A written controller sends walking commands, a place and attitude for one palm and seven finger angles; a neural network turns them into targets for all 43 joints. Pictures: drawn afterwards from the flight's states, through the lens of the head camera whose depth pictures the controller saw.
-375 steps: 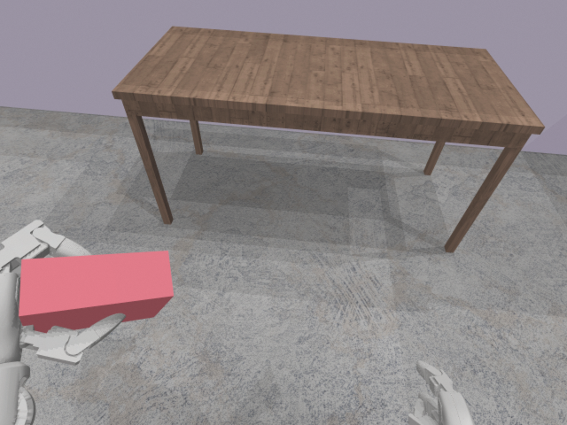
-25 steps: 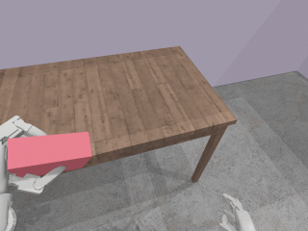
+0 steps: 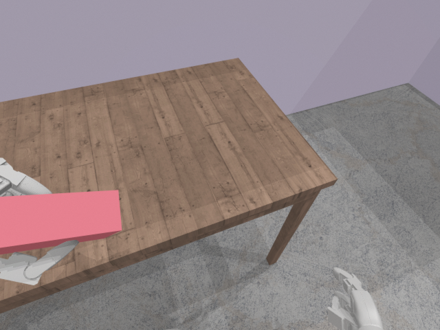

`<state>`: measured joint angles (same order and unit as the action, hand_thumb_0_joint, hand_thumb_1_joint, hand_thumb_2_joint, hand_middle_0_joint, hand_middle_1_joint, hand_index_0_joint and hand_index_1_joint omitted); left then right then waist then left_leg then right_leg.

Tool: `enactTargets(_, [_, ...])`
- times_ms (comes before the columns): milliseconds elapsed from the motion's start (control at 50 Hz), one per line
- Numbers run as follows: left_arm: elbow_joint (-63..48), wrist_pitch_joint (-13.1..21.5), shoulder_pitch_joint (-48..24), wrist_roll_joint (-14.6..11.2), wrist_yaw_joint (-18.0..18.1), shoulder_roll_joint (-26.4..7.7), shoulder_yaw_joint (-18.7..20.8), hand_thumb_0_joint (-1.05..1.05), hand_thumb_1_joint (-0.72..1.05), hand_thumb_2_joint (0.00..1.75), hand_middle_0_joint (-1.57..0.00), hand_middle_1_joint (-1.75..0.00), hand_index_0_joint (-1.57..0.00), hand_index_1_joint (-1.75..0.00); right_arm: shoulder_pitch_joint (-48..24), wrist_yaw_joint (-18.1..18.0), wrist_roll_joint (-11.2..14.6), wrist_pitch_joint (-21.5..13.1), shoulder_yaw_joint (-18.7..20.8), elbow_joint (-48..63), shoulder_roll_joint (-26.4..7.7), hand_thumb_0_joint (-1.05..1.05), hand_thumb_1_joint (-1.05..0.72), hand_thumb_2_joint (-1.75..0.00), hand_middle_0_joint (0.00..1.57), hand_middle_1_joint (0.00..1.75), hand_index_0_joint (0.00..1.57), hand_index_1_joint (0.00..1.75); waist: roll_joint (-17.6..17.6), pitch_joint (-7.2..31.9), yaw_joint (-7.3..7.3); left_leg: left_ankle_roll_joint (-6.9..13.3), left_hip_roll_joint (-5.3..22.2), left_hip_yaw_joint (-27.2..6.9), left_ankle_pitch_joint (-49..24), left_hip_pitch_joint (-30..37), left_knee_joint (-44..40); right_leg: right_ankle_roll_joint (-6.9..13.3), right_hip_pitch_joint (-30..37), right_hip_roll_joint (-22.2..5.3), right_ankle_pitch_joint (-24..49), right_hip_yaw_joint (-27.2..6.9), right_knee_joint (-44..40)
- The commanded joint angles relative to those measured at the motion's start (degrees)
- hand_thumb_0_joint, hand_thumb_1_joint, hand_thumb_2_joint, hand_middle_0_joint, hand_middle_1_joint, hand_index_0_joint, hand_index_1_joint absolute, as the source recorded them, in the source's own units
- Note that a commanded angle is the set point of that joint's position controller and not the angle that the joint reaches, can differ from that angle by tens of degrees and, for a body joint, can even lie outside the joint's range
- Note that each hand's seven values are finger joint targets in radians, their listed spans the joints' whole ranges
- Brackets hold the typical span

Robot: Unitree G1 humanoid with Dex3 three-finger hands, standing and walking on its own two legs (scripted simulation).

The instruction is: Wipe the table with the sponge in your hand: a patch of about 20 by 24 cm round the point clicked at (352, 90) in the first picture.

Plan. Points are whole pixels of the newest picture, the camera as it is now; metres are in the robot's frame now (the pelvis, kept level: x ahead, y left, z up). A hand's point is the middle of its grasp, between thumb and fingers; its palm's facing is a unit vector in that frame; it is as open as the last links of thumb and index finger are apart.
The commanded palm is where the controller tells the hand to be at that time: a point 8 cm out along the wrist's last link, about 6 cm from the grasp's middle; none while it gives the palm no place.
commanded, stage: come to a stop and stand still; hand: left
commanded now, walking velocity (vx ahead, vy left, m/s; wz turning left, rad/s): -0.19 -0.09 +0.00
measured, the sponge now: (76, 220) +0.22 +0.21 +0.15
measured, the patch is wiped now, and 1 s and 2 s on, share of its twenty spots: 0.00 0.00 0.00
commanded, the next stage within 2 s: look again from close up in 0.90 s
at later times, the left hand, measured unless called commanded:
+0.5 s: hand (35, 184) +0.25 +0.26 +0.18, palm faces +0.37 -0.81 -0.45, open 9.4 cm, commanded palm +0.20 +0.30 +0.20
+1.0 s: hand (17, 188) +0.25 +0.29 +0.18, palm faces +0.42 -0.83 -0.37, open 9.4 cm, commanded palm +0.20 +0.32 +0.20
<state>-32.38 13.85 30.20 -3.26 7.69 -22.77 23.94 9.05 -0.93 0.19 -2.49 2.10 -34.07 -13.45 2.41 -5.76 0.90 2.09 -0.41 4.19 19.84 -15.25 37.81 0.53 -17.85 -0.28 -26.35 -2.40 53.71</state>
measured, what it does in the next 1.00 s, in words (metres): steps on the spot: right foot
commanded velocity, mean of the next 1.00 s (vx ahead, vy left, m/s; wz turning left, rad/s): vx -0.08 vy -0.01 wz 0.00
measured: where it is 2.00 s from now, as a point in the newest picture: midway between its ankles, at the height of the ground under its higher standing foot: outside the picture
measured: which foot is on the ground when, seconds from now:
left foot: down 0.00-1.00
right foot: up 0.00-0.14, down 0.16-1.00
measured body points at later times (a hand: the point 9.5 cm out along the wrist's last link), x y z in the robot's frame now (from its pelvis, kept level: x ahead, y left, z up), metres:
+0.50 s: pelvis +0.04 +0.02 +0.02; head +0.08 +0.02 +0.47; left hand +0.23 +0.30 +0.21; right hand +0.23 -0.23 -0.06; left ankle +0.04 +0.14 -0.72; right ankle +0.09 -0.08 -0.72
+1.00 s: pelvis +0.04 +0.04 +0.03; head +0.05 +0.04 +0.48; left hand +0.22 +0.33 +0.20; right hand +0.21 -0.17 -0.06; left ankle +0.04 +0.14 -0.72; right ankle +0.09 -0.08 -0.72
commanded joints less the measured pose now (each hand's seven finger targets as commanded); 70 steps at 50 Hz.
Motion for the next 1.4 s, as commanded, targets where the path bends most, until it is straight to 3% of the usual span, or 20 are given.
enactTargets(0, [-10.6, 0.7, -8.3, -0.6, -0.3, -7.6, 3.9, 0.00, 0.10, 1.30, -1.20, -1.60, -1.20, -1.60, -3.4, -0.8, -0.5, -4.1, 1.1, 8.1, -4.8, 0.00, -0.90, -0.90, 0.20, 0.30, 0.20, 0.30, -8.5, 7.6, -1.68, 10.7, 16.6, -20.0, -36.9, 15.4, -17.5, -0.6, -17.6, -0.9, -1.1, 1.5, 11.0])
enactTargets(60, [-8.1, -1.2, -7.7, 0.1, -0.1, -7.3, 3.2, 0.00, 0.10, 1.30, -1.20, -1.60, -1.20, -1.60, -3.4, -0.8, 0.3, -5.2, -0.2, 8.7, -4.2, 0.00, -0.90, -0.90, 0.20, 0.30, 0.20, 0.30, -6.7, 7.6, -0.76, 4.2, 12.7, -8.0, -41.9, 8.4, -13.9, -0.5, -2.1, -1.3, 9.2, 4.9, -13.4])
enactTargets(100, [-8.6, -1.4, -5.9, 0.2, 0.0, -8.2, 4.2, 0.00, 0.10, 1.30, -1.20, -1.60, -1.20, -1.60, -3.5, -1.3, 0.4, -5.5, -1.1, 9.4, -4.1, 0.00, -0.90, -0.90, 0.20, 0.30, 0.20, 0.30, -6.7, 10.2, -0.51, 1.6, 11.4, -6.6, -41.0, 4.5, -10.3, 0.0, 10.9, 0.3, 19.7, 6.5, -26.0])
enactTargets(140, [-9.3, -1.6, -4.9, 0.0, 0.0, -8.9, 5.3, 0.00, 0.10, 1.30, -1.20, -1.60, -1.20, -1.60, -3.6, -1.1, 0.7, -5.9, -1.1, 10.1, -4.3, 0.00, -0.90, -0.90, 0.20, 0.30, 0.20, 0.30, -5.1, 14.4, -0.61, -0.8, 7.3, -5.2, -33.1, -0.8, -1.7, 2.7, 22.3, -2.8, 40.2, -0.4, -29.2])
enactTargets(180, [-10.4, -1.3, -2.0, -0.9, 0.0, -9.7, 6.4, 0.00, 0.10, 1.30, -1.20, -1.60, -1.20, -1.60, -3.0, -0.9, 0.5, -6.6, -0.7, 9.9, -4.0, 0.00, -0.90, -0.90, 0.20, 0.30, 0.20, 0.30, -3.1, 14.8, -1.60, -3.1, 2.7, -5.6, -20.0, -2.4, 4.4, 7.3, 20.6, -11.1, 57.3, -9.9, -29.7])
enactTargets(200, [-10.8, -1.5, -1.5, -1.9, 0.1, -6.7, 4.5, 0.00, 0.10, 1.30, -1.20, -1.60, -1.20, -1.60, -1.4, -0.3, 1.1, -6.3, -0.1, 9.3, -3.8, 0.00, -0.90, -0.90, 0.20, 0.30, 0.20, 0.30, 4.6, 15.6, -1.97, -3.4, 2.2, -5.7, -12.0, -2.5, 8.1, 9.6, 20.5, -14.4, 57.6, -12.0, -30.8])
enactTargets(240, [-12.1, -0.7, -1.7, -2.3, 0.5, -8.2, 6.4, 0.00, 0.10, 1.30, -1.20, -1.60, -1.20, -1.60, -3.0, -0.4, 1.1, -6.0, -0.3, 9.1, -3.5, 0.00, -0.90, -0.90, 0.20, 0.30, 0.20, 0.30, 3.8, 12.6, -1.14, -3.0, 3.4, -8.4, 5.0, -3.5, 7.4, 9.6, 15.1, -17.2, 53.3, -11.8, -33.3])
enactTargets(360, [-12.2, -0.5, 1.7, -1.7, 1.9, -8.0, 6.1, 0.00, 0.10, 1.30, -1.20, -1.60, -1.20, -1.60, -5.5, -2.7, 0.3, -4.3, -0.3, 8.8, -4.0, 0.00, -0.90, -0.90, 0.20, 0.30, 0.20, 0.30, -5.5, 15.1, -0.28, -1.4, 6.6, -9.4, -22.5, 4.1, -12.8, 0.4, 13.4, -5.6, 32.2, -2.2, -30.1])
enactTargets(720, [-9.1, -1.7, -9.0, 0.9, 2.3, -5.9, 1.0, 0.00, 0.10, 1.30, -1.20, -1.60, -1.20, -1.60, -5.2, -3.4, -0.1, -5.4, -0.6, 8.9, -4.8, 0.00, -0.90, -0.90, 0.20, 0.30, 0.20, 0.30, -9.6, 7.3, 0.06, -0.7, 5.3, -11.3, -0.1, -5.2, -24.5, -0.5, 15.9, -1.1, 16.4, 0.2, -34.6])
enactTargets(960, [-5.9, -1.6, -9.9, 0.9, 1.3, -4.5, -0.1, 0.00, 0.10, 1.30, -1.20, -1.60, -1.20, -1.60, -4.5, -2.6, 0.0, -5.3, -0.5, 8.7, -4.9, 0.00, -0.90, -0.90, 0.20, 0.30, 0.20, 0.30, -4.7, 8.4, 0.02, -0.8, 4.1, -9.7, -2.7, -3.5, -23.0, -0.5, 17.1, -1.4, 18.0, 0.4, -36.3])
enactTargets(980, [-27.5, 8.3, -65.9, 3.3, 0.8, -54.2, 17.3, 0.00, 0.10, 1.30, -1.20, -1.60, -1.20, -1.60, 5.8, -7.3, 6.3, -3.9, -11.5, 18.1, -9.3, 0.00, -0.90, -0.90, 0.20, 0.30, 0.20, 0.30, -18.6, 10.5, -4.19, 3.4, 4.5, -11.6, 6.8, -17.6, -23.5, -4.5, 29.3, 4.0, 14.1, 1.5, -26.3])
enactTargets(1000, [-0.1, 5.2, -47.3, 5.4, 0.0, -22.9, 16.2, 0.00, 0.10, 1.30, -1.20, -1.60, -1.20, -1.60, 3.7, -6.5, 3.9, -8.0, -2.8, 10.2, -1.8, 0.00, -0.90, -0.90, 0.20, 0.30, 0.20, 0.30, -4.8, 10.9, -0.94, 2.5, 8.9, -12.9, 8.5, -13.0, -20.5, -2.6, 16.2, -1.4, 6.4, 1.5, -26.0])
enactTargets(1020, [3.5, 4.0, -36.5, 4.1, 0.5, -21.9, 13.4, 0.00, 0.10, 1.30, -1.20, -1.60, -1.20, -1.60, 0.3, -3.9, 2.0, -9.0, -4.0, 7.8, -3.8, 0.00, -0.90, -0.90, 0.20, 0.30, 0.20, 0.30, 2.2, 8.8, -0.10, 1.1, 5.6, -11.0, 3.1, -7.5, -20.7, -1.5, 9.8, -1.9, 4.0, 1.5, -32.1])
enactTargets(1060, [7.3, 4.5, -26.6, 1.9, -0.5, -20.9, 11.7, 0.00, 0.10, 1.30, -1.20, -1.60, -1.20, -1.60, -0.1, -1.8, 0.2, -9.7, -1.7, 7.9, -7.4, 0.00, -0.90, -0.90, 0.20, 0.30, 0.20, 0.30, 2.1, 10.6, 1.74, -0.2, 2.2, -7.7, -4.7, 0.2, -14.9, 1.6, 4.7, -3.0, 10.6, -3.1, -36.1])
enactTargets(1080, [10.5, 3.9, -19.9, 0.5, -1.5, -17.5, 9.6, 0.00, 0.10, 1.30, -1.20, -1.60, -1.20, -1.60, -2.3, -0.8, -0.1, -9.9, -1.5, 7.1, -7.8, 0.00, -0.90, -0.90, 0.20, 0.30, 0.20, 0.30, -4.2, 13.0, 1.33, -0.4, 2.6, -7.0, -3.7, 2.5, -15.3, 2.1, 3.9, -3.5, 10.2, -3.5, -34.9])
enactTargets(1140, [0.6, 6.0, -8.1, -1.5, -2.7, -8.9, 0.8, 0.00, 0.10, 1.30, -1.20, -1.60, -1.20, -1.60, 2.3, 1.9, 1.1, -12.1, -1.3, 8.6, -7.6, 0.00, -0.90, -0.90, 0.20, 0.30, 0.20, 0.30, -9.7, 12.3, 2.15, -0.2, 1.6, -7.2, -9.1, -0.4, -13.7, 2.8, 6.3, -4.9, 18.2, -4.1, -33.3])
enactTargets(1180, [0.8, 5.6, -3.5, -2.2, -2.1, -6.9, -0.8, 0.00, 0.10, 1.30, -1.20, -1.60, -1.20, -1.60, 0.6, 2.9, 1.8, -13.0, -1.3, 7.6, -7.2, 0.00, -0.90, -0.90, 0.20, 0.30, 0.20, 0.30, -9.8, 13.0, 2.16, -0.2, 2.3, -7.8, -14.5, 3.0, -14.4, 2.2, 6.2, -3.6, 23.2, -2.2, -31.0])
enactTargets(1260, [-2.7, 6.0, -7.6, -1.2, 0.2, -14.9, 8.4, 0.00, 0.10, 1.30, -1.20, -1.60, -1.20, -1.60, 1.7, 1.6, 1.3, -12.5, 0.5, 7.2, -8.3, 0.00, -0.90, -0.90, 0.20, 0.30, 0.20, 0.30, 4.9, 15.6, 1.68, -1.5, 2.3, -9.0, -20.9, 1.2, -13.0, 1.0, 11.3, -4.4, 33.3, -0.9, -29.2])
enactTargets(1280, [-5.3, 6.3, -10.2, -1.0, 0.9, -20.9, 12.9, 0.00, 0.10, 1.30, -1.20, -1.60, -1.20, -1.60, 0.4, 1.0, 1.2, -11.9, 0.6, 7.3, -9.2, 0.00, -0.90, -0.90, 0.20, 0.30, 0.20, 0.30, 1.4, 17.4, 1.39, -1.2, 2.2, -9.2, -20.2, 2.4, -13.3, 0.9, 11.7, -4.2, 32.8, -1.7, -28.2])
enactTargets(1380, [-10.2, 5.9, -10.9, -1.4, 1.6, -19.9, 11.6, 0.00, 0.10, 1.30, -1.20, -1.60, -1.20, -1.60, 0.2, -0.1, 0.8, -11.1, 0.4, 7.8, -8.6, 0.00, -0.90, -0.90, 0.20, 0.30, 0.20, 0.30, -8.6, 21.0, 1.40, -1.9, 2.0, -9.3, -28.5, 3.9, -11.1, 1.3, 15.3, -5.5, 39.7, -1.5, -25.7])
